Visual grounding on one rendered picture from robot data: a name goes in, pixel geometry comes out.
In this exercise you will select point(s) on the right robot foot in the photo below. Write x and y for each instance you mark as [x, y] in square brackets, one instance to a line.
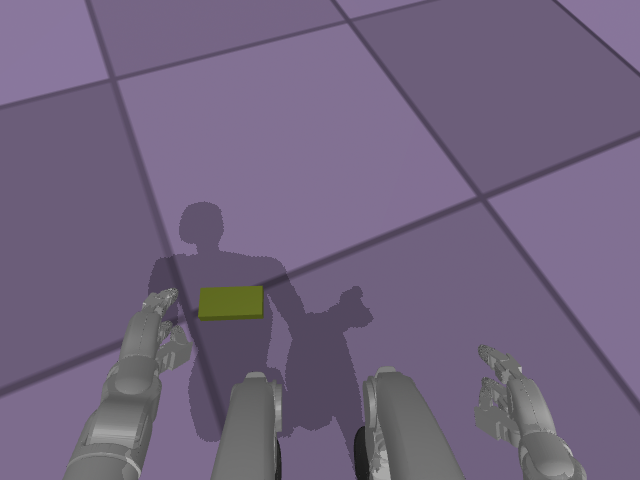
[360, 455]

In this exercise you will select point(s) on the right robot hand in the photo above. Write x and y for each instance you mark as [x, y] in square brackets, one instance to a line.
[521, 407]

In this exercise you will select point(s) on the left robot arm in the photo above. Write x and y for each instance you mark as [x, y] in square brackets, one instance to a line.
[115, 438]

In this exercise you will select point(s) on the small box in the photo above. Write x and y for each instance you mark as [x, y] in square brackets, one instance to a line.
[231, 303]

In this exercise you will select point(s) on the left robot hand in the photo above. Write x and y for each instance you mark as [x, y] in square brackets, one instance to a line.
[146, 331]

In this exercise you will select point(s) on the right robot arm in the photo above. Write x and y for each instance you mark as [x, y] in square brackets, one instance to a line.
[545, 456]

